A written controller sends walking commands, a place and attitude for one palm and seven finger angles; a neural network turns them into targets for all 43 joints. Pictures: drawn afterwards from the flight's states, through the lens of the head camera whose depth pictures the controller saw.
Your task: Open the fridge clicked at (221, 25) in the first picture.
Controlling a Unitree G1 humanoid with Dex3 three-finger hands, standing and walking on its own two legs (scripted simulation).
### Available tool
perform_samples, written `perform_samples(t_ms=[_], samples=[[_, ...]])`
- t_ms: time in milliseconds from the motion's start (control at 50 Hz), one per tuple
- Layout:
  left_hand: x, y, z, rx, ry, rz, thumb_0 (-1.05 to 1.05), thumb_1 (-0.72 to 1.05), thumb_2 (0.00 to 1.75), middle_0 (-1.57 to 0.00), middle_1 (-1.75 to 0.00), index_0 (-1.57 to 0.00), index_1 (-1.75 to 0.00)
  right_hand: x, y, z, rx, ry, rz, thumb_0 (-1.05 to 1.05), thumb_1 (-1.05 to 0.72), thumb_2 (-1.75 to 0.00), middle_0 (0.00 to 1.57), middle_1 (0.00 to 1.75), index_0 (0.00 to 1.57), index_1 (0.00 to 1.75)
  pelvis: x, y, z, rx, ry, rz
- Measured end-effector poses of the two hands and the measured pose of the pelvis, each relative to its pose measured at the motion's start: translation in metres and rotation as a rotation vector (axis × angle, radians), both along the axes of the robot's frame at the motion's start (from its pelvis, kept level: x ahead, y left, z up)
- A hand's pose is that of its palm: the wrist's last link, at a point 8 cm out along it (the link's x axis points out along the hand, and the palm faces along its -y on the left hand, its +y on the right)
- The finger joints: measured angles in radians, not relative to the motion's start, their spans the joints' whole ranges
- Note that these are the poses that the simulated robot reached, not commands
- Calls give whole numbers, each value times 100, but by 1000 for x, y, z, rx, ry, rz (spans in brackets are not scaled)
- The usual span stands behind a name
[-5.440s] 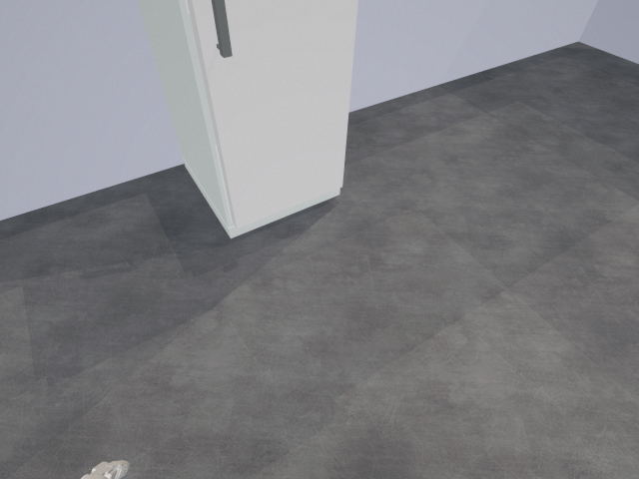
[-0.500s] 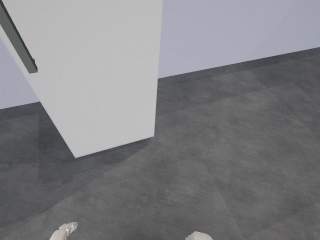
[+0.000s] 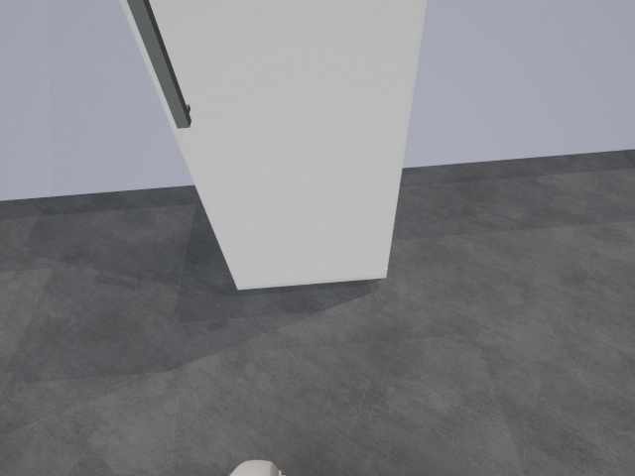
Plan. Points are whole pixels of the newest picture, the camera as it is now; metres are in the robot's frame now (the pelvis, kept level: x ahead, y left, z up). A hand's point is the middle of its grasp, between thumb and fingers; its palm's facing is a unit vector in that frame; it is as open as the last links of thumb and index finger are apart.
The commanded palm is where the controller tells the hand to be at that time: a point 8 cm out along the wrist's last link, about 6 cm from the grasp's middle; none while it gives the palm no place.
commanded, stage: take the last steps up to it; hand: left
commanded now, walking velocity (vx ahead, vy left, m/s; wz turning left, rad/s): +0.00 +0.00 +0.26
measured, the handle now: (160, 46) +0.77 +0.32 +0.17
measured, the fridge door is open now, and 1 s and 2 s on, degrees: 0 0 0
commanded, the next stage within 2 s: come to a stop and stand still in 1.12 s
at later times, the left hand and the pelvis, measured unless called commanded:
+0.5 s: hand out of the picture +0.05 +0.26 -0.17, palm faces +0.13 -0.98 -0.18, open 7.4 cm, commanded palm none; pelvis +0.04 +0.07 +0.00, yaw +5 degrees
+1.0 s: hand (195, 448) +0.18 +0.21 -0.16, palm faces +0.17 -0.96 -0.22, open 7.2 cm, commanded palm none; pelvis +0.20 +0.03 +0.00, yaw +7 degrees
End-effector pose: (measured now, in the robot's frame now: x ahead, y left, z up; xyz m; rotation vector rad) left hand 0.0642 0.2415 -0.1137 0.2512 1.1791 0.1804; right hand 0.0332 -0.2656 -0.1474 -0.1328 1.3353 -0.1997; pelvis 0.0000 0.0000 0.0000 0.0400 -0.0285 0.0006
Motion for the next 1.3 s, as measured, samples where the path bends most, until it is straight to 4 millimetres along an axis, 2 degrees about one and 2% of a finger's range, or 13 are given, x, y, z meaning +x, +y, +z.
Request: perform_samples(t_ms=[180, 220, 280, 360, 480, 640, 740, 820, 940, 1060, 1160, 1220, 1300], samples=[[-101, 50, -43, -59, 199, 174, 1, 90, 90, -20, -30, -20, -30, 72, 53, 15, -66, -143, 175, 1, -91, -90, 19, 30, 20, 30, -7, 39, -15, -41, 12, 61], [-112, 59, -46, -70, 236, 191, 1, 91, 90, -20, -30, -20, -30, 78, 68, 22, -66, -170, 199, 1, -91, -90, 19, 30, 20, 30, -6, 45, -13, -41, 4, 52], [-111, 67, -42, -89, 249, 192, 1, 91, 90, -20, -30, -19, -30, 78, 86, 31, -63, -189, 202, 1, -91, -90, 19, 30, 20, 30, 1, 54, -5, -55, -1, 58], [-89, 72, -35, -108, 198, 181, 1, 91, 90, -20, -30, -19, -30, 65, 102, 31, -45, -158, 181, 0, -91, -90, 20, 30, 20, 30, 12, 63, 3, -60, -5, 77], [-35, 69, -29, -115, 116, 155, 1, 91, 90, -20, -30, -19, -30, 29, 102, 20, -28, -33, 121, 0, -92, -90, 20, 30, 21, 30, 35, 67, 4, -43, -7, 91], [74, 45, -23, -99, 18, 62, 1, 91, 90, -20, -30, -19, -30, -20, 96, 1, 33, 195, 12, 1, -91, -90, 20, 30, 20, 30, 82, 51, -5, -20, -2, 85], [137, 25, -24, -73, -90, 37, 1, 91, 90, -20, -30, -19, -30, -16, 82, -15, 77, 311, -6, 1, -91, -90, 20, 30, 20, 30, 119, 31, -20, -27, -10, 101], [140, 14, -18, -77, -85, 100, 0, 91, 90, -20, -30, -20, -30, 34, 68, -12, 74, 269, 26, 1, -91, -90, 20, 30, 20, 30, 143, 23, -11, -30, -23, 120], [118, 16, -14, -56, 37, 174, -1, 95, 90, -20, -30, -20, -30, 148, 61, -2, 54, 71, 82, 1, -91, -90, 19, 30, 20, 30, 180, 22, 2, -37, -7, 125], [98, 11, -21, -112, 174, 232, 0, 93, 90, -20, -30, -20, -30, 250, 78, 7, 45, -68, 158, 1, -92, -90, 19, 30, 20, 30, 216, 37, 4, -48, 6, 129], [89, 14, -33, -170, 269, 302, 0, 92, 90, -20, -30, -20, -30, 325, 110, 10, 30, -137, 242, 1, -92, -90, 19, 30, 20, 30, 250, 61, -3, -63, 8, 137], [91, 23, -47, -198, 329, 321, 0, 91, 90, -20, -30, -20, -30, 360, 133, 7, 14, -192, 269, 1, -92, -90, 19, 30, 20, 30, 270, 78, -14, -60, 4, 130], [120, 40, -48, -190, 343, 284, 1, 91, 90, -20, -30, -20, -30, 373, 154, 12, 18, -208, 245, 0, -91, -90, 19, 30, 20, 30, 285, 89, -10, -39, -13, 101]])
